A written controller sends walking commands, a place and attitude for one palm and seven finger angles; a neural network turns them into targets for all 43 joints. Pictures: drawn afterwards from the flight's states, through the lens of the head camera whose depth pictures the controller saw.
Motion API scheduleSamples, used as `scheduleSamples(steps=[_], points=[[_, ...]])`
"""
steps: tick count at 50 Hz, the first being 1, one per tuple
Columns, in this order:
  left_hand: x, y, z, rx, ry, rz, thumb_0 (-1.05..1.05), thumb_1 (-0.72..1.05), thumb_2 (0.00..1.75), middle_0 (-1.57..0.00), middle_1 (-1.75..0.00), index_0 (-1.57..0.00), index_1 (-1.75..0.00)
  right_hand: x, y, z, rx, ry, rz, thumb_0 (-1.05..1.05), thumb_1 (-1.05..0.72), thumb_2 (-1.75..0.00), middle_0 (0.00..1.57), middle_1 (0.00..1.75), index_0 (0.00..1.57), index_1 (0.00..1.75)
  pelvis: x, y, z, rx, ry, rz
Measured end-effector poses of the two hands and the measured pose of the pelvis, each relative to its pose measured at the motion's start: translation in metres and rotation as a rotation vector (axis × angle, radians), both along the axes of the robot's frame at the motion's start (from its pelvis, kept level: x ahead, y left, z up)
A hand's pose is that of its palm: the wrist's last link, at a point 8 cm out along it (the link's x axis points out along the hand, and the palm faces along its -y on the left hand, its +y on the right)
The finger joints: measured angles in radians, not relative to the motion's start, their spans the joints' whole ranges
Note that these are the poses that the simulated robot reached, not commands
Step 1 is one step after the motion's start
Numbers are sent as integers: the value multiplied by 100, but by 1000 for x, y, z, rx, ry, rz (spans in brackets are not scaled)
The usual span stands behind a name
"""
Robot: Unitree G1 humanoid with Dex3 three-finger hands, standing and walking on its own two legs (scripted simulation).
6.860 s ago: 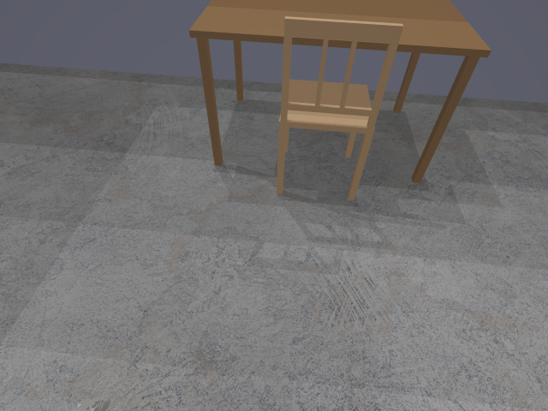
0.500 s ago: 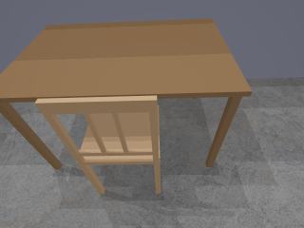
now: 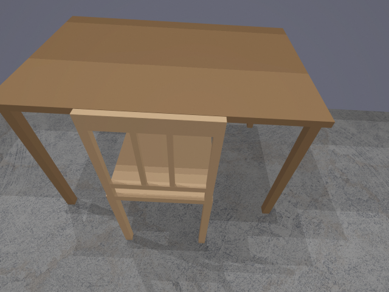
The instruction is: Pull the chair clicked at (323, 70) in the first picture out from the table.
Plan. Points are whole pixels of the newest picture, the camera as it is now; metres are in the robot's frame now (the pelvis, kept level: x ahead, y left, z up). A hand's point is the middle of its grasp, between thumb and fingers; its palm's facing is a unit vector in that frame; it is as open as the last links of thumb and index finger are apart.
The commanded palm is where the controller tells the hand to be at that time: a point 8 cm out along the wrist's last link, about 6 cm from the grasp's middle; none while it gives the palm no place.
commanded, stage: come to a stop and stand still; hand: left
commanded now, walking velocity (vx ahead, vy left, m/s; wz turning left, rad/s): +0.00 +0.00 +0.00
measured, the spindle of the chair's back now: (139, 160) +0.50 +0.22 -0.11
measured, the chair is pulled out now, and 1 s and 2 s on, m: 0.00 0.00 0.00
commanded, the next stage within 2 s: look again from close up in 0.14 s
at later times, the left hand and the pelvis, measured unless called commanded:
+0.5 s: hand out of the picture +0.04 +0.18 -0.18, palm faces +0.02 -0.97 -0.24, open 7.4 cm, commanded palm none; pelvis +0.01 -0.01 -0.01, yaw +0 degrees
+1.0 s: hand out of the picture +0.00 +0.19 -0.18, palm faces +0.01 -0.98 -0.20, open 7.4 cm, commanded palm none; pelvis -0.02 +0.01 +0.00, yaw -1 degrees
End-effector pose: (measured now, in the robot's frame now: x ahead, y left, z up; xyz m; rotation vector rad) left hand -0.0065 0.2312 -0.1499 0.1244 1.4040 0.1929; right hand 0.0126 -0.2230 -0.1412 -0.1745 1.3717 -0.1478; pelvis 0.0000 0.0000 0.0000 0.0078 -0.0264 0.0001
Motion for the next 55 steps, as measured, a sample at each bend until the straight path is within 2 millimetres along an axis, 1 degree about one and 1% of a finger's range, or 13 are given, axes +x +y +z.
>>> scheduleSamples(steps=[9,14,18,25,30,34,37,41,51,55], points=[[-8,-13,-1,-37,51,-16,0,91,90,-20,-30,-19,-30,-12,10,0,17,28,-32,1,-92,-90,20,30,20,30,5,4,2,-4,2,-7],[-6,-17,-1,-41,52,-41,0,91,90,-20,-30,-19,-30,-15,11,-3,32,40,-37,0,-91,-90,20,30,20,30,7,1,0,3,10,-7],[8,-9,0,2,-6,-64,0,91,90,-20,-30,-20,-30,-5,1,-7,24,-9,-46,0,-91,-90,20,30,20,30,9,-2,-5,-3,17,1],[38,0,2,46,-110,-70,0,91,90,-20,-30,-20,-30,24,-15,-8,-1,-93,-35,0,-91,-90,20,30,20,30,11,-6,-10,-14,7,4],[52,0,3,45,-170,-74,0,91,90,-20,-30,-19,-30,38,-18,-4,-12,-142,-19,0,-91,-90,20,30,20,30,7,-5,-10,-15,-7,2],[55,0,4,35,-190,-80,0,91,90,-20,-30,-20,-30,39,-15,-1,-11,-158,-10,0,-91,-90,20,30,20,30,1,-4,-9,-14,-13,-1],[50,-1,3,26,-186,-82,0,91,90,-20,-30,-20,-30,35,-11,0,-5,-153,-7,0,-90,-90,20,30,20,30,-3,-2,-8,-14,-14,-4],[38,0,2,15,-160,-81,0,91,90,-20,-30,-20,-30,22,-8,0,-5,-129,-16,0,-91,-90,20,30,20,30,-8,1,-7,-13,-16,-8],[-8,4,-1,2,-42,-61,0,91,90,-20,-30,-20,-30,-27,4,-3,13,-6,-47,0,-91,-90,20,30,20,30,-18,7,-4,-10,-14,-10],[-24,4,-1,1,-1,-51,0,91,90,-20,-30,-20,-30,-43,12,-6,28,36,-61,0,-91,-90,20,30,20,30,-20,9,-4,-8,-13,-11]])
